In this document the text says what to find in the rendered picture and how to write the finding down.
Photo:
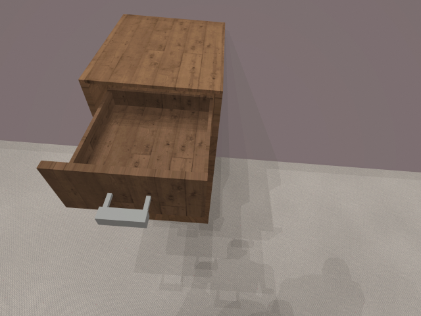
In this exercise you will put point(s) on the cabinet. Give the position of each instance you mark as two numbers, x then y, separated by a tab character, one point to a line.
161	54

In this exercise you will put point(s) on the handle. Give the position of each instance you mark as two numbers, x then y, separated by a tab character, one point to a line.
123	217

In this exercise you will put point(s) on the drawer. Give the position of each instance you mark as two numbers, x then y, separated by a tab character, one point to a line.
138	144

